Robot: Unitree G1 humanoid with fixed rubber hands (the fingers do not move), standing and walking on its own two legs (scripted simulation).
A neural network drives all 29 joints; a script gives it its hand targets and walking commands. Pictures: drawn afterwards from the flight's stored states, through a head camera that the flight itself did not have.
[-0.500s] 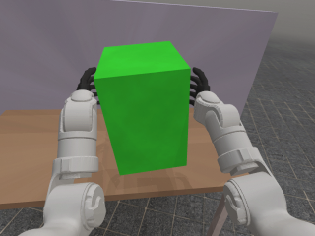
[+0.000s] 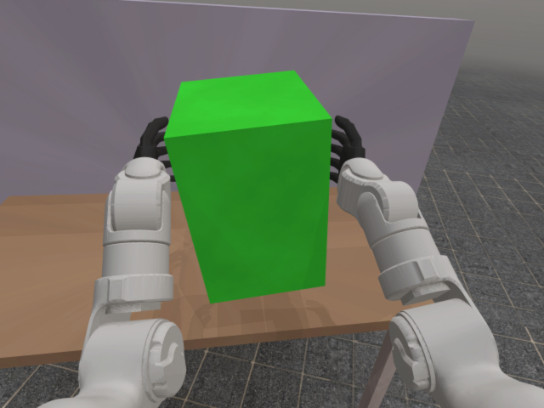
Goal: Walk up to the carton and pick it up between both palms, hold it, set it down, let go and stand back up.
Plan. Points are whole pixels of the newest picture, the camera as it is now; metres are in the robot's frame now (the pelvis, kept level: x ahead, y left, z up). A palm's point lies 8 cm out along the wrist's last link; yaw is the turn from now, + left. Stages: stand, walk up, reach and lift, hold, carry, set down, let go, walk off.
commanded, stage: hold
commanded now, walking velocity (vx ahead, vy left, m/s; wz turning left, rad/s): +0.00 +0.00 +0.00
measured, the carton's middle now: (253, 184) +0.42 +0.00 +0.21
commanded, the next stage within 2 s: none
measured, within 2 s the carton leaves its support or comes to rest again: neither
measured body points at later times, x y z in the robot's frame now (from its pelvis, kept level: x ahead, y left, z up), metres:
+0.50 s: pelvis +0.00 +0.00 +0.00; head -0.09 +0.02 +0.44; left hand +0.38 +0.15 +0.27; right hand +0.37 -0.13 +0.27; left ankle +0.03 +0.12 -0.75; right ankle -0.01 -0.11 -0.75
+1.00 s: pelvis +0.00 +0.00 +0.00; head -0.09 +0.02 +0.44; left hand +0.38 +0.15 +0.26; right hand +0.37 -0.13 +0.27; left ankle +0.03 +0.12 -0.75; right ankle -0.01 -0.11 -0.75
